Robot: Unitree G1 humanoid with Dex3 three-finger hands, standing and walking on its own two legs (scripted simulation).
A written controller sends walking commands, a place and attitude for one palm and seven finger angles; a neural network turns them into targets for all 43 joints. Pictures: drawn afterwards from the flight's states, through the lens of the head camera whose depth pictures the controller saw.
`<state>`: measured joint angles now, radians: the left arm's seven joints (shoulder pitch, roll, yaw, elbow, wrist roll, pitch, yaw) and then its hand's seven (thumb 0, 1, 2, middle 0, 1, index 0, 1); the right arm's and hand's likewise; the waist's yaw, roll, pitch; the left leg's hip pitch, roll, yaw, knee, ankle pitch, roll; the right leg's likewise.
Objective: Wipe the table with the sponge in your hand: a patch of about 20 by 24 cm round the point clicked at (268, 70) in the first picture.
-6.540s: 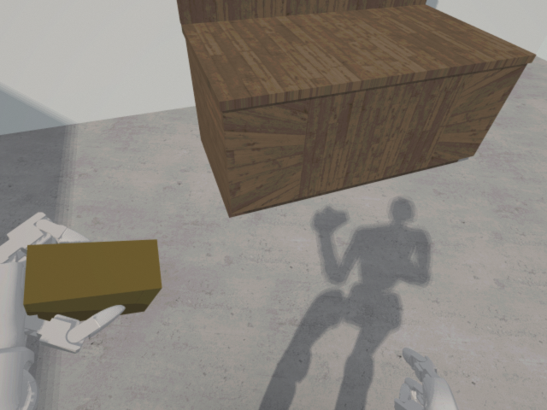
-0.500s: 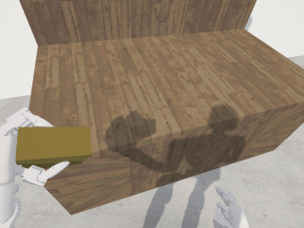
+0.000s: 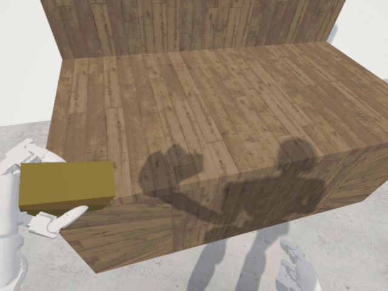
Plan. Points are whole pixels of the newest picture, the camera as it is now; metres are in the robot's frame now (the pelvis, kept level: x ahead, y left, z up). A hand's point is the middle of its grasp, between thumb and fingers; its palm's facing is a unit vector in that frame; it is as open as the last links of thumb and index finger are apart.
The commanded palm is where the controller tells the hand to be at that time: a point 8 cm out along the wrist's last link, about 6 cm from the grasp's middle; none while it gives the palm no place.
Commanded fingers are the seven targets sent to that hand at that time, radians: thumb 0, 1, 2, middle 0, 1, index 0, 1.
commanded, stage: look again from close up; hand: left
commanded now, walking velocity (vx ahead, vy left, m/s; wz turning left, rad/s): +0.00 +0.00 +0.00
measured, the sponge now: (81, 189) +0.23 +0.22 +0.14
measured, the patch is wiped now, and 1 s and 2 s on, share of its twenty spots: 0.00 0.00 0.00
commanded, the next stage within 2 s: shuffle to correct the standing spot in 0.26 s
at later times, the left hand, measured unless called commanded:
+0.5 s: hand (78, 161) +0.27 +0.24 +0.15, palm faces +0.39 -0.83 -0.39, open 9.8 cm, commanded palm +0.22 +0.27 +0.17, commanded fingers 0.00 0.10 1.30 -1.20 -1.60 -1.20 -1.60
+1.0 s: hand (105, 134) +0.34 +0.22 +0.15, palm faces +0.31 -0.84 -0.45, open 9.8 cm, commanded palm +0.29 +0.25 +0.17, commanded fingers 0.00 0.10 1.30 -1.20 -1.60 -1.20 -1.60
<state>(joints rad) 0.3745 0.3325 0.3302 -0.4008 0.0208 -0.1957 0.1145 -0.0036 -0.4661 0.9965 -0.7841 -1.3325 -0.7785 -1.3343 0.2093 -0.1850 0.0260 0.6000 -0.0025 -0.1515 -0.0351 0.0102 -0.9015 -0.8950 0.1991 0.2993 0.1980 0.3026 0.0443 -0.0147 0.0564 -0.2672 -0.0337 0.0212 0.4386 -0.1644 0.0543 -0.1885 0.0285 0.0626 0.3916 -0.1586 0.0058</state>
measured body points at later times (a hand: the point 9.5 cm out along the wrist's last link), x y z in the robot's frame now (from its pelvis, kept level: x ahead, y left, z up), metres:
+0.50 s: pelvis +0.06 -0.01 +0.00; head +0.07 +0.00 +0.45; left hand +0.25 +0.28 +0.17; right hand +0.24 -0.24 -0.08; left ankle +0.09 +0.08 -0.74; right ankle +0.05 -0.14 -0.74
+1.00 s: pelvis +0.11 -0.02 -0.01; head +0.13 -0.01 +0.43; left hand +0.32 +0.26 +0.18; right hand +0.27 -0.26 -0.09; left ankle +0.09 +0.07 -0.74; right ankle +0.06 -0.13 -0.73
